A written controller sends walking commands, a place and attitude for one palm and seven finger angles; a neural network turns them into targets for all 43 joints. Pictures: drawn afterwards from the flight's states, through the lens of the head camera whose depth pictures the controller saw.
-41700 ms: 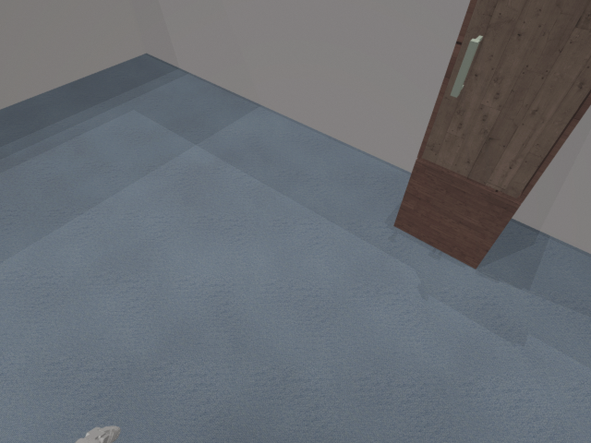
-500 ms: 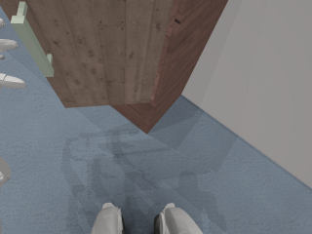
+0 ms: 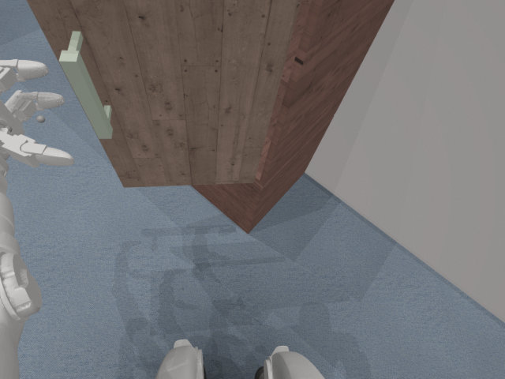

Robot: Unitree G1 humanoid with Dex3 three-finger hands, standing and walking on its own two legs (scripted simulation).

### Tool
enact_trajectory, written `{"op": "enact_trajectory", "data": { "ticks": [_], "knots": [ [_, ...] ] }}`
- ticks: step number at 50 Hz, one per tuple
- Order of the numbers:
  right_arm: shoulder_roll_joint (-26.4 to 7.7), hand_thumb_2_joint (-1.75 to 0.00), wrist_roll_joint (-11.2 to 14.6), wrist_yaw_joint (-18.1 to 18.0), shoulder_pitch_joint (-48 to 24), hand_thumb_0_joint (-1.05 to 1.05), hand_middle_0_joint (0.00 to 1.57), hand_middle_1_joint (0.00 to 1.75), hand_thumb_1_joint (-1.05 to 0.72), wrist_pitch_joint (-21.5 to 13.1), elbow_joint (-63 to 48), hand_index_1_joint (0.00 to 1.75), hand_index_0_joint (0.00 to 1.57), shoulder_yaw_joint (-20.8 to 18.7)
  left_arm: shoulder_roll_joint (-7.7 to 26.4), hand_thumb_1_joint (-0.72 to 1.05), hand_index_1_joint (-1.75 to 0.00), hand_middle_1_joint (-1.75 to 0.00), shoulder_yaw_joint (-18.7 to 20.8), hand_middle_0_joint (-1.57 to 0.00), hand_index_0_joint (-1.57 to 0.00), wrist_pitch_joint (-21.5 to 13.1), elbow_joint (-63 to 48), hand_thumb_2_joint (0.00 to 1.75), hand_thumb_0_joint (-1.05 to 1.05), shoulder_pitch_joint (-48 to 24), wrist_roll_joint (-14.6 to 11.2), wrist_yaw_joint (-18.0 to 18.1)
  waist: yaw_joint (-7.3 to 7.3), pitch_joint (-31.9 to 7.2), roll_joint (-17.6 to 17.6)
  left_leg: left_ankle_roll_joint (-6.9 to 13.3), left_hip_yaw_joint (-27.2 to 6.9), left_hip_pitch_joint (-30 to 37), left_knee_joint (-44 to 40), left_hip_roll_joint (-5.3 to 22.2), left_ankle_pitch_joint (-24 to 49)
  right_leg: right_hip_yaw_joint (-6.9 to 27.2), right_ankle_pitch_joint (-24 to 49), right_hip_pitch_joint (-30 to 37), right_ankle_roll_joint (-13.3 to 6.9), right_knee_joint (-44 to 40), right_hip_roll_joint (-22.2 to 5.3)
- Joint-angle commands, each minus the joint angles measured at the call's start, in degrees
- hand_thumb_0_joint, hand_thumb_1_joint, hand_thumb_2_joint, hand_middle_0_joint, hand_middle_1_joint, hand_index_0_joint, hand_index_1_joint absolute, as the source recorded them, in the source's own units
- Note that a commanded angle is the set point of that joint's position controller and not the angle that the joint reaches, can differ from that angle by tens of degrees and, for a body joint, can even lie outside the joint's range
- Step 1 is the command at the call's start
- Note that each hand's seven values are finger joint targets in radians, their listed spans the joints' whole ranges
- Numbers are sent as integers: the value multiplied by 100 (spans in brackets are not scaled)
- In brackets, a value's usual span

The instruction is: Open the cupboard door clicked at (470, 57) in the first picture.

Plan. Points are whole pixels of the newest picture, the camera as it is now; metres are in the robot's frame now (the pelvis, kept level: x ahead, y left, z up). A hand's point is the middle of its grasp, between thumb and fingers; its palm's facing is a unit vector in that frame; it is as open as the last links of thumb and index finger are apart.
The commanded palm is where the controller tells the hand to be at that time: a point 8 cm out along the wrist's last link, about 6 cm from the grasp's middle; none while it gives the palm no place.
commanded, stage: move the hooked fingers beside the handle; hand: left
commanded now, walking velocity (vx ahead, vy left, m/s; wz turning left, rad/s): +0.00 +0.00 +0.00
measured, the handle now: (92, 90) +0.54 +0.23 +0.08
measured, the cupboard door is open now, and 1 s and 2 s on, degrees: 46 46 46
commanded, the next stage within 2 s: slide the fingers in behind the handle in 0.14 s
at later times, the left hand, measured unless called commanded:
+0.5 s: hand (49, 117) +0.48 +0.28 +0.08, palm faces +0.03 -1.00 +0.01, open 14.0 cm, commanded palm +0.46 +0.32 +0.08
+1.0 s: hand (69, 118) +0.48 +0.25 +0.08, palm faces +0.03 -1.00 +0.01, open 14.0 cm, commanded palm +0.46 +0.29 +0.08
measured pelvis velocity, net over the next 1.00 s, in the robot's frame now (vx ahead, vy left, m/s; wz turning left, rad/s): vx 0.00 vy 0.00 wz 0.00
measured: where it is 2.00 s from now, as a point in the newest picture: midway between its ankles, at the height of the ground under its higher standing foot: outside the picture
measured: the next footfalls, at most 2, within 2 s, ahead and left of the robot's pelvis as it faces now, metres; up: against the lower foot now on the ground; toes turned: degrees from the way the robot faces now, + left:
none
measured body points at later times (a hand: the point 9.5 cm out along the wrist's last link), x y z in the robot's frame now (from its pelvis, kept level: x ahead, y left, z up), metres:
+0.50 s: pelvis -0.01 +0.00 -0.01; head +0.13 +0.04 +0.42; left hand +0.48 +0.33 +0.08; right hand -0.01 -0.28 -0.10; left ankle +0.02 +0.09 -0.68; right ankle -0.02 -0.13 -0.68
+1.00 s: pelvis +0.00 +0.00 +0.00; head +0.12 +0.04 +0.43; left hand +0.47 +0.30 +0.08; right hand +0.01 -0.27 -0.10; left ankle +0.02 +0.09 -0.68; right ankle -0.02 -0.13 -0.68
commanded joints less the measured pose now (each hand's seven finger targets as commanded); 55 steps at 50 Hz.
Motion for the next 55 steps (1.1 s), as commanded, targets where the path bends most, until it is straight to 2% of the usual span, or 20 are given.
{"op": "enact_trajectory", "data": {
  "ticks": [1, 3, 5, 7, 10, 11, 14, 16, 21, 23, 26, 33, 35, 36, 42, 47, 50, 51, 53, 55],
  "knots": [
    [-1198, -90, -40, -128, 983, 0, 20, 30, -90, -95, -213, 30, 20, -403, 2020, -50, -120, -120, 340, -30, -30, -384, -1079, 30, 0, -2451, -80, 67, -31, -2343, 1051, -37, -534, 2721, -489, -156, 2421, 197, 1781, 18, -107, -456, 212],
    [-1184, -90, -43, -128, 963, 0, 20, 30, -90, -116, -229, 30, 20, -393, 2122, -50, -120, -120, 383, -30, -30, -449, -1230, 30, 0, -2462, -55, 57, 14, -2577, 1208, -43, -517, 2768, -448, -166, 2457, 227, 1815, 98, -103, -429, 209],
    [-1183, -90, -38, -142, 971, 0, 20, 30, -90, -126, -200, 30, 20, -374, 2018, -50, -120, -120, 299, -30, -30, -468, -1108, 30, 0, -2611, -100, 22, -91, -2460, 1035, -27, -537, 2706, -412, -154, 2380, 217, 1765, 24, -109, -422, 226],
    [-1225, -90, -33, -171, 974, 0, 20, 30, -90, -147, -173, 30, 20, -382, 2320, -50, -120, -120, 471, -30, -30, -400, -886, 30, 0, -2522, -43, -29, -61, -2461, 1045, -17, -520, 2504, -366, -156, 2290, 248, 1755, 62, -92, -411, 213],
    [-1199, -90, -28, -166, 1019, 0, 20, 30, -90, -140, -175, 30, 20, -347, 2086, -50, -120, -120, 266, -30, -30, -374, -994, 30, 0, -2629, -119, -140, -81, -2577, 1205, -22, -536, 2698, -364, -155, 2466, 219, 1845, 13, -109, -383, 235],
    [-1217, -90, -24, -171, 1009, 0, 20, 30, -90, -135, -175, 30, 20, -373, 2195, -50, -120, -120, 350, -30, -30, -362, -944, 30, 0, -2510, -84, -162, -38, -2596, 1233, -43, -556, 2739, -364, -137, 2446, 208, 1764, -83, -100, -395, 230],
    [-1216, -90, -19, -176, 1029, 0, 20, 30, -90, -126, -164, 30, 20, -349, 2090, -50, -120, -120, 243, -30, -30, -267, -783, 30, 0, -2544, -106, -197, -98, -2382, 1055, -9, -543, 2463, -373, -150, 2132, 208, 1580, -100, -84, -433, 232],
    [-1203, -90, -27, -168, 1041, 0, 20, 30, -90, -133, -147, 30, 20, -351, 1889, -50, -120, -120, 101, -30, -30, -302, -975, 30, 0, -2676, -160, -202, -116, -2535, 1255, -23, -572, 2708, -383, -134, 2223, 195, 1573, -235, -90, -434, 232],
    [-1198, -90, -59, -140, 1128, 0, 20, 30, -90, -120, -118, 30, 20, -386, 1907, -50, -120, -120, 229, -30, -30, -307, -1177, 30, 0, -2610, -157, -37, -54, -2731, 1224, -33, -612, 2864, -397, -118, 2438, 163, 1643, -210, -97, -416, 233],
    [-1190, -90, -58, -127, 1141, 0, 20, 30, -90, -110, -100, 30, 20, -374, 1931, -50, -120, -120, 226, -30, -30, -256, -1077, 30, 0, -2660, -107, 51, -94, -2530, 1095, -22, -601, 2675, -416, -121, 2233, 161, 1540, -195, -86, -437, 234],
    [-1162, -90, -83, -89, 1143, 0, 20, 30, -90, -120, -143, 30, 20, -399, 1941, -50, -120, -120, 304, -30, -30, -370, -1477, 30, 0, -2589, -69, 191, 29, -2872, 1458, -70, -608, 3051, -444, -112, 2585, 143, 1692, -151, -113, -401, 244],
    [-1133, -90, -72, -29, 1106, 0, 20, 30, -90, -79, -197, 30, 20, -415, 1666, -50, -120, -120, 255, -30, -30, -322, -1316, 30, 0, -2170, -81, 339, 49, -2534, 1087, -63, -551, 2807, -512, -127, 2559, 122, 1816, 42, -99, -439, 254],
    [-1121, -90, -66, -38, 1105, 0, 20, 30, -90, -79, -200, 30, 20, -389, 1492, -50, -120, -120, 131, -30, -30, -303, -1160, 30, 0, -2259, -106, 372, -41, -2262, 875, -27, -540, 2642, -530, -139, 2384, 130, 1762, 12, -101, -467, 264],
    [-1143, -90, -62, -47, 1084, 0, 20, 30, -90, -78, -203, 30, 20, -405, 1613, -50, -120, -120, 193, -30, -30, -318, -1172, 30, 0, -2304, -62, 396, -26, -2309, 896, -36, -534, 2623, -540, -131, 2274, 149, 1681, -13, -85, -465, 247],
    [-1082, -90, -85, -25, 1057, 0, 20, 30, -90, -110, -141, 30, 20, -428, 1179, -50, -120, -120, -68, -30, -30, -518, -1417, 30, 0, -2435, -101, 426, -36, -2614, 1249, -107, -616, 3118, -481, -108, 2610, 119, 1714, -220, -117, -408, 238],
    [-1070, -90, -83, 2, 1049, 0, 20, 30, -90, -93, -114, 30, 20, -437, 910, -50, -120, -120, -212, -30, -30, -408, -1395, 30, 0, -2431, -143, 479, -52, -2597, 1037, -84, -618, 3041, -481, -124, 2650, 103, 1800, -135, -101, -411, 230],
    [-1067, -90, -90, -2, 1031, 0, 20, 30, -90, -87, -128, 30, 20, -422, 1051, -50, -120, -120, -98, -30, -30, -419, -1443, 30, 0, -2487, -96, 608, -10, -2488, 1046, -78, -615, 2913, -502, -145, 2538, 112, 1760, -72, -129, -397, 223],
    [-1041, -90, -81, 7, 994, 0, 20, 30, -90, -94, -121, 30, 20, -429, 868, -50, -120, -120, -259, -30, -30, -440, -1529, 30, 0, -2626, -70, 645, -81, -2535, 1103, -85, -615, 3046, -495, -128, 2561, 117, 1762, -181, -104, -401, 222],
    [-1047, -90, -95, 19, 1000, 0, 20, 30, -90, -104, -114, 30, 20, -433, 931, -50, -120, -120, -170, -30, -30, -481, -1529, 30, 0, -2586, -53, 738, -42, -2573, 1084, -90, -612, 2999, -488, -136, 2513, 126, 1735, -122, -111, -401, 222],
    [-1038, -90, -106, 26, 1022, 0, 20, 30, -90, -120, -106, 30, 20, -431, 932, -50, -120, -120, -115, -30, -30, -524, -1534, 30, 0, -2568, -81, 784, -48, -2618, 911, -58, -591, 2939, -452, -155, 2571, 143, 1864, 31, -113, -386, 235]
  ]
}}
